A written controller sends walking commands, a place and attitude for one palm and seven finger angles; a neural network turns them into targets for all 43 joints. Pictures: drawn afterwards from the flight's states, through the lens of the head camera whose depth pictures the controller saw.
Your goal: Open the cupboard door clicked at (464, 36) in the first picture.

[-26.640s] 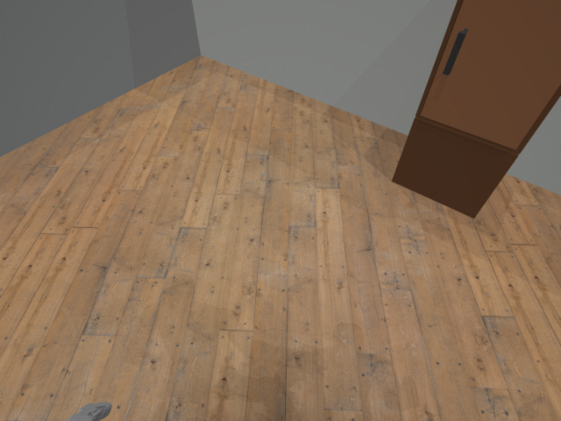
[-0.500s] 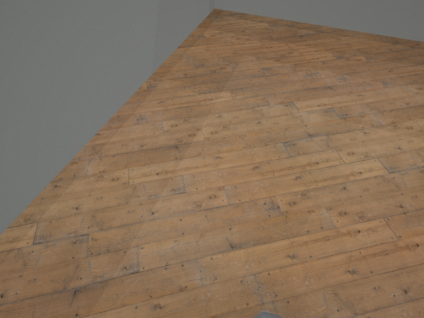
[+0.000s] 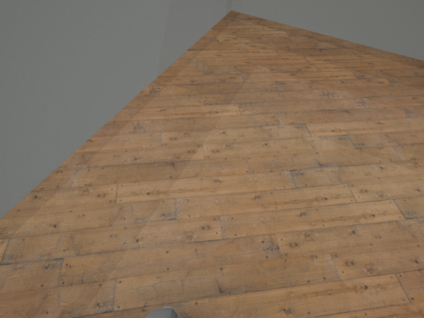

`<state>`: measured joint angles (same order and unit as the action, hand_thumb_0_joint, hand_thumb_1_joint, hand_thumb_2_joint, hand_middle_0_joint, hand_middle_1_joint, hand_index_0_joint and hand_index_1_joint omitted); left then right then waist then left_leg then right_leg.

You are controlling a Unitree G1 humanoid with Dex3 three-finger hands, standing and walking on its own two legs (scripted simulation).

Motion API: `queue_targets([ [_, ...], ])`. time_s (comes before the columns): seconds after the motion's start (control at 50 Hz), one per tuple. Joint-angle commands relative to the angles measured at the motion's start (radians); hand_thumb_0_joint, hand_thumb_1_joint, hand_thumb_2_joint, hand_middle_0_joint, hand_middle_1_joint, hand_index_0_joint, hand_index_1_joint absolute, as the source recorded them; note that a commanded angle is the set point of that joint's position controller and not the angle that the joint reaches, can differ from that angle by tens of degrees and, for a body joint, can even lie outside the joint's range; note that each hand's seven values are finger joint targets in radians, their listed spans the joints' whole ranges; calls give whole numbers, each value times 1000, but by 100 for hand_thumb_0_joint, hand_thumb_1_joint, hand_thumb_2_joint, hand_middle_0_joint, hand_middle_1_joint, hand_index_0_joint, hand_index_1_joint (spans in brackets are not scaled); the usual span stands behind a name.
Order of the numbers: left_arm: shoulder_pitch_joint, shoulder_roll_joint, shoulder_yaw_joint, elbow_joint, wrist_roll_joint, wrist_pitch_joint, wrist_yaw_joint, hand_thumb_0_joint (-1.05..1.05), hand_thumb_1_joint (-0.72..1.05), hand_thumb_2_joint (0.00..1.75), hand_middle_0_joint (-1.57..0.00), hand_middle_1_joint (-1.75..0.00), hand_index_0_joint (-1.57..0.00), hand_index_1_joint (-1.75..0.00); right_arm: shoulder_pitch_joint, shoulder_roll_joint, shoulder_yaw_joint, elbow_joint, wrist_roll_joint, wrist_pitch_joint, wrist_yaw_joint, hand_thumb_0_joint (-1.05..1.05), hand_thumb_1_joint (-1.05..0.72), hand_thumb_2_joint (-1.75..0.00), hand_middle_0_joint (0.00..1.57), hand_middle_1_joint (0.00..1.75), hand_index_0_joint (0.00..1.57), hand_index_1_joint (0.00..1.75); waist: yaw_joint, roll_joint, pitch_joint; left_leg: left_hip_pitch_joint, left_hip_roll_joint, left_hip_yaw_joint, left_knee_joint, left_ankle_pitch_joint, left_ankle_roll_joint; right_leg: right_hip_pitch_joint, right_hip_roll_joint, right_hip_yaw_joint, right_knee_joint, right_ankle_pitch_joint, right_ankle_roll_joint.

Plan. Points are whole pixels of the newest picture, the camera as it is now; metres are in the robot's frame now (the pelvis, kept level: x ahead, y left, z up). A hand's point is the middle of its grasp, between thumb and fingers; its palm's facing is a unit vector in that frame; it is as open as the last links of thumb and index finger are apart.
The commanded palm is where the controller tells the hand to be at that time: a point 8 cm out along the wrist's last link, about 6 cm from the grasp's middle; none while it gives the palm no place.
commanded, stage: turn to face it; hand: left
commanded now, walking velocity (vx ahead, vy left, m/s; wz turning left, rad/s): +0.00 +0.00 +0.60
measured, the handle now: out of the picture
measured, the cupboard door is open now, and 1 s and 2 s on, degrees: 48 48 48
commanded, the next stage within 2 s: none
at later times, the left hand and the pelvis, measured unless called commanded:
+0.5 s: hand out of the picture +0.06 +0.18 -0.17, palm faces +0.34 -0.91 -0.24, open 7.4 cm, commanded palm none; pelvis +0.07 -0.04 +0.00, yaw +20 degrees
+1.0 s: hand out of the picture +0.03 +0.12 -0.17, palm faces +0.62 -0.75 -0.22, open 7.4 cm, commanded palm none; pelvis +0.11 -0.07 +0.00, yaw +40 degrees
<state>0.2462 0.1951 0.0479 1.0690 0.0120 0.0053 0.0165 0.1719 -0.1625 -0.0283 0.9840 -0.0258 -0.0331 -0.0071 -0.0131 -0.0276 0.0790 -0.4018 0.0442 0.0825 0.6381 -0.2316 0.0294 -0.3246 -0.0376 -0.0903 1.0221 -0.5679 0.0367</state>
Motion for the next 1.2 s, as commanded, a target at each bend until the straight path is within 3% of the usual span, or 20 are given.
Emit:
queue_targets([
  [0.0,-33,64,31,-127,-5,-3,-8,0,90,90,-20,-30,-20,-30,69,-232,-51,-48,-7,18,-26,0,-90,-90,20,30,20,30,3,191,-147,132,251,-333,-275,368,145,-98,-29,71,-12,44,24],
  [0.1,68,82,47,-133,3,4,-8,0,90,90,-20,-30,-20,-30,-45,-245,-77,-106,-4,57,-13,0,-90,-90,20,30,20,30,56,142,-116,-106,128,-321,-258,-136,63,189,26,4,-441,234,14],
  [0.12,96,129,59,-139,12,-2,-2,0,90,90,-20,-30,-20,-30,-59,-209,-75,-126,2,64,-7,0,-90,-90,20,30,20,30,75,17,-98,-195,39,-248,-140,-214,10,252,-66,105,-621,167,-10],
  [0.14,96,226,78,-162,26,-5,5,0,90,90,-20,-30,-20,-30,-74,-146,-69,-153,7,67,4,0,-90,-90,20,30,20,30,91,-242,-71,-307,-77,-92,84,-320,-62,245,-313,391,-798,16,-106],
  [0.16,50,263,74,-196,21,2,5,0,90,90,-20,-30,-20,-30,-95,-150,-73,-172,3,65,14,0,-90,-90,20,30,20,30,94,-263,-76,-225,-66,-66,352,-360,-59,114,-450,469,-872,37,-188],
  [0.22,-68,175,49,-231,17,-14,12,0,90,90,-20,-30,-20,-30,-64,-140,-71,-147,3,76,25,0,-90,-90,20,30,20,30,13,-206,-40,-212,9,-76,529,-254,-77,94,-330,218,-732,441,-169],
  [0.34,43,227,57,-191,18,-26,8,0,90,90,-20,-30,-20,-30,-97,-100,-39,-169,15,59,33,0,-90,-90,20,30,20,30,54,-177,-134,-54,-57,63,33,-181,-81,348,-296,28,-496,1123,-115],
  [0.4,-19,226,57,-230,-3,-20,0,0,90,90,-20,-30,-20,-30,62,-210,-63,-143,3,50,26,0,-90,-90,20,30,20,30,-44,-27,-229,336,24,-16,-184,273,-20,108,-249,-71,-241,883,-13],
  [0.42,-40,156,40,-274,-8,-15,-6,0,90,90,-20,-30,-20,-30,144,-328,-93,-136,-6,43,21,0,-90,-90,20,30,20,30,-88,288,-266,520,316,-406,-189,723,146,-198,-100,-92,-3,167,63],
  [0.44,-115,153,26,-315,2,-2,4,0,90,90,-20,-30,-20,-30,201,-364,-96,-119,0,54,17,0,-90,-90,20,30,20,30,-105,239,-245,496,408,-456,-188,825,230,-275,-71,24,123,-105,54],
  [0.62,2,137,40,-244,-2,15,-15,0,90,90,-20,-30,-20,-30,-82,-308,-87,-181,-1,64,-5,0,-90,-90,20,30,20,30,39,176,-151,66,146,-304,-183,213,83,99,27,11,-360,211,34],
  [0.64,56,163,48,-237,2,8,-12,0,90,90,-20,-30,-20,-30,-112,-294,-88,-193,5,68,-2,0,-90,-90,20,30,20,30,70,116,-134,-12,102,-280,-125,97,46,186,11,19,-502,301,30],
  [0.68,67,308,71,-254,24,-6,3,0,90,90,-20,-30,-20,-30,-106,-178,-73,-230,15,70,15,0,-90,-90,20,30,20,30,85,-310,-110,-200,-109,-70,309,-384,-73,215,-424,482,-798,337,-146],
  [0.7,30,307,60,-271,16,-3,3,0,90,90,-20,-30,-20,-30,-85,-192,-71,-234,9,73,23,0,-90,-90,20,30,20,30,64,-212,-119,-145,-58,-116,469,-386,-57,122,-438,422,-770,346,-205],
  [0.8,-30,206,46,-277,17,-12,16,0,90,90,-20,-30,-20,-30,-111,-138,-54,-189,16,83,35,0,-90,-90,20,30,20,30,29,-199,-108,-103,-14,-35,345,-280,-90,202,-290,104,-617,826,-155],
  [0.92,-17,241,63,-252,2,-6,4,0,90,90,-20,-30,-20,-30,-9,-167,-53,-167,14,65,36,0,-90,-90,20,30,20,30,-12,-109,-167,208,-37,11,-167,11,-56,154,-279,-13,-411,751,-58],
  [0.96,-63,136,34,-317,-6,7,-4,0,90,90,-20,-30,-20,-30,114,-363,-102,-158,-2,59,24,0,-90,-90,20,30,20,30,-83,368,-189,430,387,-530,-278,573,187,-280,-80,-54,-8,-108,69],
  [0.98,-130,169,34,-342,5,17,-1,0,90,90,-20,-30,-20,-30,155,-373,-104,-142,-3,63,13,0,-90,-90,20,30,20,30,-98,201,-172,374,415,-538,-270,474,243,-307,-83,56,107,-84,53],
  [1.06,-105,145,42,-275,3,23,-7,0,90,90,-20,-30,-20,-30,10,-278,-76,-168,-2,47,-10,0,-90,-90,20,30,20,30,-13,207,-154,266,213,-347,-254,415,139,-237,-61,100,99,112,50],
  [1.18,-84,128,37,-273,-4,23,-9,0,90,90,-20,-30,-20,-30,-19,-291,-88,-166,-5,60,-4,0,-90,-90,20,30,20,30,1,216,-135,141,163,-367,-254,242,114,-11,13,53,-258,129,31],
])
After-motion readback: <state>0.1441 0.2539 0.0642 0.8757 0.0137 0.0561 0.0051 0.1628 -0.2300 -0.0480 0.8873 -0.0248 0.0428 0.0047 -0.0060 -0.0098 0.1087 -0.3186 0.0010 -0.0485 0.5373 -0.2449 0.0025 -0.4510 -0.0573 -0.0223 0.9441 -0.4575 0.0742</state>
